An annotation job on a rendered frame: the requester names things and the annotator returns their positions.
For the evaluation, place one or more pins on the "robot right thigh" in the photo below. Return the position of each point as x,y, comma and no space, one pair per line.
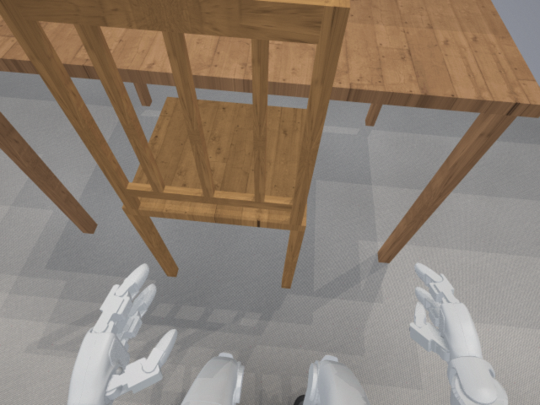
333,383

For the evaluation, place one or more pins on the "robot right hand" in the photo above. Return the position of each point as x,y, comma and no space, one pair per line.
459,335

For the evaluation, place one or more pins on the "table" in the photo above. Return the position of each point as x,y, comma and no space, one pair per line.
454,55

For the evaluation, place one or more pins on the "chair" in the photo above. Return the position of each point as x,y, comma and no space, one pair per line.
208,161

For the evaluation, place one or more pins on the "robot thigh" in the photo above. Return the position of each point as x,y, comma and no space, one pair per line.
218,383
333,383

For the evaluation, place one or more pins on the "robot right forearm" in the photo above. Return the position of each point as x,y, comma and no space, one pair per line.
473,382

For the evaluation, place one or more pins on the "robot left thigh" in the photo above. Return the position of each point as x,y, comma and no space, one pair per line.
218,383

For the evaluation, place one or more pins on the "robot left hand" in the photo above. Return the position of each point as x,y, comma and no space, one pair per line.
104,348

